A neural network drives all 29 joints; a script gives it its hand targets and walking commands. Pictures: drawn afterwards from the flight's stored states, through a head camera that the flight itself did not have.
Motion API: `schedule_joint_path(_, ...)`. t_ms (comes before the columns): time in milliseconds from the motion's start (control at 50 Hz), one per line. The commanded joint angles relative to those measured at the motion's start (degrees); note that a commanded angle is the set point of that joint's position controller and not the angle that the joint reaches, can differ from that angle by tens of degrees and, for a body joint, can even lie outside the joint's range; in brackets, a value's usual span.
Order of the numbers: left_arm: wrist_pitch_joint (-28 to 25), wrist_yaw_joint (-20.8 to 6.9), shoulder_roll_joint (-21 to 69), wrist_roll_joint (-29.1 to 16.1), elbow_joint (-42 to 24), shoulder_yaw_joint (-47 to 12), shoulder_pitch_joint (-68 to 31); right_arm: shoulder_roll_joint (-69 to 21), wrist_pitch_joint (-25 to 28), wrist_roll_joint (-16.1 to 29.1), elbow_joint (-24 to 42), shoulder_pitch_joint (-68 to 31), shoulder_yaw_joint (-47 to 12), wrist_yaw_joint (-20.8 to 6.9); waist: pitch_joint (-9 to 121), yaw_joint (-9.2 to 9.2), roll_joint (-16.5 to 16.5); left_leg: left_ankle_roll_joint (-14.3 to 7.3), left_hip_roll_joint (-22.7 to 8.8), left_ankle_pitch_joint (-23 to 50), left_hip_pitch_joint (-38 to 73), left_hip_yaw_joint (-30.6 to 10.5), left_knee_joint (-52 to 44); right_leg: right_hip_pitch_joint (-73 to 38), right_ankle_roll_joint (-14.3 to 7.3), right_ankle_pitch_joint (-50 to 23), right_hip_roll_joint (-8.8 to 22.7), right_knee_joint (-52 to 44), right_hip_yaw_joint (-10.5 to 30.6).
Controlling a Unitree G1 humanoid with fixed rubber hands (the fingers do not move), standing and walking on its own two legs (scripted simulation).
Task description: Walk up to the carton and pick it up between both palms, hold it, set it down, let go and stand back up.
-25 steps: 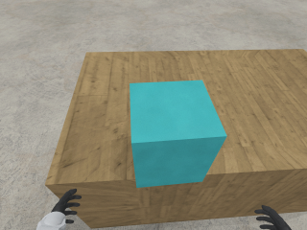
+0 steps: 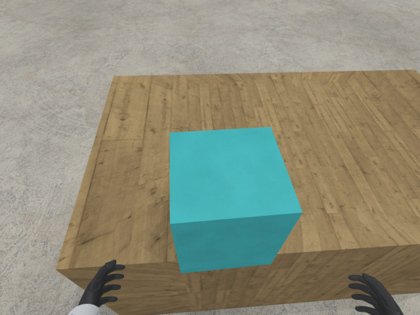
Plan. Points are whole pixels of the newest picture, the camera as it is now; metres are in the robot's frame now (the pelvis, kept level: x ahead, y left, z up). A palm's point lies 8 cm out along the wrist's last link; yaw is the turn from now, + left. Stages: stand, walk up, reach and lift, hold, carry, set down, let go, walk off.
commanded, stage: reach and lift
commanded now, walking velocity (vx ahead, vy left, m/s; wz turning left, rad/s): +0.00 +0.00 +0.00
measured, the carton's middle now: (223, 203) +0.36 -0.02 -0.02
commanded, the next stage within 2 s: none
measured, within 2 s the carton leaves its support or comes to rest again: neither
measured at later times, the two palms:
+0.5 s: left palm (93, 305) +0.17 +0.22 -0.04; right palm (380, 313) +0.15 -0.28 -0.03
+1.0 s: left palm (103, 289) +0.20 +0.20 -0.02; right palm (372, 291) +0.18 -0.27 -0.01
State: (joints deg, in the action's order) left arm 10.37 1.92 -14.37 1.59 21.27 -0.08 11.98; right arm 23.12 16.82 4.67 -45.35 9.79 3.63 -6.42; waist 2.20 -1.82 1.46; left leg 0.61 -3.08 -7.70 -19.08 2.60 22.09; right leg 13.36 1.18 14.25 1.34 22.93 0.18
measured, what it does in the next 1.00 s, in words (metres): stands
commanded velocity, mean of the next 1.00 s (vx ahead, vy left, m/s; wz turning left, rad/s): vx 0.00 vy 0.00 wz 0.00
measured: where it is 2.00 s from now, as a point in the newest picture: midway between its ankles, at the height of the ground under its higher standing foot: outside the picture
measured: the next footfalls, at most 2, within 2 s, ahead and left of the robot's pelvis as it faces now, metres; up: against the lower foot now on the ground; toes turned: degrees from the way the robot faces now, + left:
none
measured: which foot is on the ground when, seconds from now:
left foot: down 0.00-1.00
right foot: down 0.00-1.00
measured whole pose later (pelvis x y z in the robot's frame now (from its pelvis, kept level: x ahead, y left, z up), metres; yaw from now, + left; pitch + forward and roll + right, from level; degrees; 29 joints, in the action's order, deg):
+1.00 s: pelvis +0.01 -0.01 +0.00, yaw +0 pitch +5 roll +0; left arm -20.9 4.5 -8.2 -8.0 19.3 -0.8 17.2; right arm 18.0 26.0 17.0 -26.8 16.3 1.3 -6.4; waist 3.0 -0.6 1.5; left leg 1.4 -3.1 -6.9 -17.8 2.6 19.4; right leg 12.8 1.0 14.3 1.2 21.5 0.4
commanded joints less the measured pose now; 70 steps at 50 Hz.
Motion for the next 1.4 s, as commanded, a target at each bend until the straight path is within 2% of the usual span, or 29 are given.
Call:
schedule_joint_path(0, -7.0, 1.2, -5.2, -3.0, -8.0, 5.7, 1.5, 2.2, 4.2, 3.1, 14.0, 0.1, 0.2, 0.8, 8.7, 2.98, 4.0, -0.2, 3.1, 8.4, 27.5, 1.5, -1.4, 2.5, -0.3, -14.0, -2.7, -6.3, -1.6)
schedule_joint_path(120, -10.6, 1.7, -3.8, -4.9, -8.3, 4.2, 2.6, 0.7, 4.2, 3.8, 18.4, 2.2, 0.2, 0.8, 5.8, 3.81, 4.1, -0.2, 2.9, 2.6, 27.7, 1.6, -3.5, 4.4, -1.1, -6.0, -2.3, -8.9, -0.8)
schedule_joint_path(180, -12.5, 2.3, -3.4, -5.7, -9.5, 3.1, 2.1, 0.5, 4.1, 3.8, 21.5, 2.8, 1.1, 0.8, 5.6, 3.82, 4.1, -0.2, 3.0, 1.4, 26.8, 2.0, -4.0, 4.9, -1.5, -4.6, -2.5, -8.6, -0.7)
schedule_joint_path(280, -16.1, 3.0, -2.7, -7.6, -10.8, 0.9, 3.3, -0.2, 4.3, 5.3, 23.7, 3.9, 2.0, 0.4, 6.2, 3.01, 3.0, 0.4, 2.4, 0.3, 27.3, 1.7, -4.5, 6.2, -2.0, -2.1, -2.3, -9.1, -0.8)
schedule_joint_path(300, -17.1, 3.0, -2.3, -7.5, -10.6, 1.0, 3.8, -0.6, 4.5, 5.8, 23.8, 4.7, 1.2, 0.4, 5.7, 3.09, 3.8, 0.3, 2.3, 1.1, 27.2, 1.8, -4.4, 5.7, -1.9, -2.9, -2.4, -9.0, -0.9)
schedule_joint_path(340, -18.7, 3.3, -1.8, -8.2, -11.3, -0.1, 3.8, -1.0, 4.9, 6.9, 24.5, 4.4, 1.2, 0.3, 6.7, 3.04, 2.5, 0.6, 2.3, 2.1, 27.1, 1.5, -4.1, 5.6, -2.3, -3.2, -2.4, -8.9, -0.6)
schedule_joint_path(360, -19.6, 3.4, -1.4, -8.2, -10.9, -0.5, 4.5, -1.1, 4.9, 7.3, 24.0, 5.5, 1.2, 0.3, 6.5, 2.13, 2.0, 0.9, 2.4, 2.8, 27.9, 1.3, -3.9, 6.1, -2.2, -4.0, -2.7, -8.8, -0.8)
schedule_joint_path(380, -20.3, 3.5, -1.3, -8.3, -11.4, -0.5, 4.8, -0.9, 5.4, 7.6, 24.9, 5.1, 1.1, 0.3, 7.0, 2.74, 2.3, 1.0, 2.4, 3.7, 28.0, 1.3, -3.8, 5.3, -2.2, -4.2, -2.8, -8.9, -0.8)
schedule_joint_path(500, -25.5, 3.2, 0.4, -9.3, -8.9, -2.6, 5.0, -1.8, 7.5, 9.8, 26.2, 4.3, -1.0, -0.1, 6.5, 1.96, 3.2, 0.8, 2.4, 3.3, 27.0, 0.5, -3.3, 6.5, -2.5, -3.5, -3.0, -8.3, -0.4)
schedule_joint_path(540, -27.1, 3.2, 0.8, -9.3, -8.6, -3.2, 5.0, -2.2, 8.3, 10.4, 26.3, 4.0, -1.4, -0.3, 6.5, 2.19, 1.6, 0.9, 2.6, 3.0, 26.8, 0.7, -3.1, 6.1, -2.7, -3.1, -2.8, -8.2, -0.2)
schedule_joint_path(560, -27.7, 3.1, 1.0, -9.5, -8.9, -3.6, 5.0, -2.8, 8.6, 10.5, 27.0, 4.4, -2.2, 0.1, 6.9, 2.11, 2.7, 0.8, 2.7, 4.5, 26.7, 0.5, -2.5, 6.1, -2.4, -4.5, -3.1, -8.0, -0.1)
schedule_joint_path(620, -30.3, 2.7, 1.9, -9.9, -9.1, -4.7, 7.0, -3.1, 10.6, 11.8, 28.5, 6.2, -3.6, 0.1, 7.5, 2.06, 2.9, 0.9, 2.8, 8.0, 27.0, 0.3, -1.5, 5.4, -2.5, -7.4, -3.4, -7.5, -0.2)
schedule_joint_path(640, -30.8, 2.6, 2.1, -9.6, -8.5, -4.4, 6.8, -3.0, 10.9, 12.1, 28.6, 5.9, -4.5, 0.2, 7.0, 2.73, 2.7, 0.8, 2.9, 8.7, 27.1, 0.5, -1.5, 5.0, -2.2, -7.7, -3.4, -7.5, 0.1)
schedule_joint_path(700, -32.9, 2.7, 1.9, -9.5, -10.3, -5.0, 6.2, -2.4, 12.0, 12.7, 29.1, 5.0, -4.5, -0.1, 7.7, 2.66, 1.9, 1.3, 2.8, 8.8, 27.0, 0.2, -1.1, 5.6, -2.6, -6.9, -3.7, -6.8, -0.2)
schedule_joint_path(760, -34.5, 2.6, 1.8, -10.9, -12.1, -5.7, 7.6, -2.9, 13.1, 13.3, 31.0, 6.9, -5.4, 0.4, 7.9, 2.3, 3.4, 0.8, 3.1, 11.5, 26.6, 0.2, -0.2, 5.2, -2.3, -9.9, -3.9, -6.5, 0.5)
schedule_joint_path(800, -35.2, 2.8, 2.1, -10.9, -12.9, -5.9, 8.3, -2.9, 13.2, 13.8, 30.4, 7.2, -5.7, 0.3, 8.1, 2.47, 2.2, 1.2, 3.1, 12.5, 27.3, 0.1, -0.1, 5.6, -2.6, -10.1, -4.1, -6.4, 0.5)
schedule_joint_path(840, -34.7, 2.7, 2.6, -10.7, -11.5, -6.0, 7.2, -2.8, 12.9, 13.7, 29.2, 6.2, -5.2, 0.3, 7.2, 1.92, 2.2, 1.2, 3.0, 11.7, 27.4, -0.5, -0.3, 6.1, -2.9, -8.6, -4.2, -6.8, 0.8)
schedule_joint_path(860, -34.6, 2.8, 2.6, -10.8, -12.7, -6.2, 5.0, -2.9, 12.7, 13.8, 30.8, 4.1, -5.6, 0.4, 7.4, 2.32, 1.7, 1.2, 2.8, 9.8, 27.2, -0.3, -0.6, 6.4, -3.0, -6.3, -4.1, -7.2, 0.9)
schedule_joint_path(900, -34.0, 2.8, 2.1, -11.4, -11.7, -6.0, 1.9, -3.1, 11.9, 13.2, 31.7, 1.9, -5.3, 0.6, 6.9, 2.03, 3.2, 0.6, 3.0, 6.4, 25.9, -0.4, -1.1, 6.8, -3.0, -4.2, -3.7, -7.5, 1.4)
schedule_joint_path(920, -33.5, 3.3, 1.9, -11.8, -13.2, -6.4, 1.0, -2.8, 11.6, 13.4, 32.2, 1.0, -4.8, 0.5, 7.6, 2.06, 1.6, 0.9, 2.8, 5.9, 26.2, -0.6, -1.3, 7.7, -3.3, -3.1, -3.7, -7.3, 1.4)
schedule_joint_path(980, -31.7, 3.6, 1.5, -12.8, -14.3, -6.9, -2.6, -2.6, 10.0, 13.0, 34.5, -2.4, -4.7, 0.7, 6.9, 2.12, 3.2, 0.4, 3.0, 3.7, 24.7, -0.3, -1.7, 7.9, -3.0, -2.2, -3.5, -7.4, 1.9)
schedule_joint_path(1000, -31.3, 3.9, 1.5, -13.1, -15.7, -7.3, -3.5, -2.4, 9.2, 13.0, 34.2, -2.9, -4.5, 0.5, 7.7, 1.95, 1.7, 0.6, 2.9, 3.1, 25.0, -0.4, -2.0, 8.3, -3.3, -1.7, -3.4, -7.4, 1.9)
schedule_joint_path(1020, -30.6, 4.2, 1.6, -13.1, -15.0, -6.9, -3.7, -2.2, 8.8, 12.7, 34.8, -3.7, -4.2, 0.6, 7.5, 2.34, 2.4, 0.5, 2.9, 3.5, 24.8, -0.3, -2.0, 7.9, -3.2, -2.4, -3.5, -7.3, 2.0)
schedule_joint_path(1100, -27.2, 4.5, 1.1, -13.7, -19.1, -6.9, -5.0, -1.8, 5.7, 12.5, 37.1, -4.5, -3.9, 1.2, 9.3, 2.06, 2.9, 0.4, 2.9, 5.7, 25.7, -0.1, -2.1, 6.9, -2.6, -4.9, -3.6, -7.1, 2.0)
schedule_joint_path(1160, -24.0, 4.5, 0.9, -12.3, -22.9, -5.5, -4.2, -1.1, 3.3, 13.1, 37.5, -5.5, -3.9, 2.0, 11.1, 1.8, 1.0, 1.0, 3.2, 11.0, 28.1, -0.2, -1.9, 5.3, -2.5, -8.9, -4.0, -7.2, 1.9)
schedule_joint_path(1240, -19.0, 3.7, 1.5, -11.6, -28.3, -4.1, -1.5, -0.6, 0.1, 14.5, 40.1, -3.6, -4.5, 3.2, 11.4, 1.9, 1.2, 1.5, 3.6, 19.4, 29.8, -0.2, -1.4, 2.3, -2.0, -17.4, -4.1, -7.6, 2.1)
schedule_joint_path(1320, -13.3, 2.5, 0.8, -10.8, -32.9, -1.5, -1.0, 0.7, -3.2, 15.5, 46.6, -5.0, -5.5, 4.9, 13.3, 2.14, 2.5, 1.4, 4.1, 24.9, 31.1, -0.2, -1.2, -0.4, -0.9, -25.6, -4.3, -7.6, 2.6)
schedule_joint_path(1340, -11.6, 2.4, 0.2, -10.7, -34.2, -1.3, -3.4, 0.9, -4.1, 15.5, 48.1, -7.7, -5.1, 5.3, 12.8, 1.68, 2.0, 1.5, 4.1, 24.3, 31.1, -0.3, -1.2, 0.0, -0.8, -24.3, -4.4, -7.8, 2.4)
schedule_joint_path(1380, -8.5, 2.5, -0.1, -10.6, -37.7, 0.1, -5.1, 1.4, -6.3, 15.8, 51.5, -8.9, -5.4, 6.0, 13.7, 2.59, 1.4, 1.6, 4.0, 24.5, 31.7, -0.2, -1.2, -0.3, -0.7, -24.1, -4.4, -7.9, 2.4)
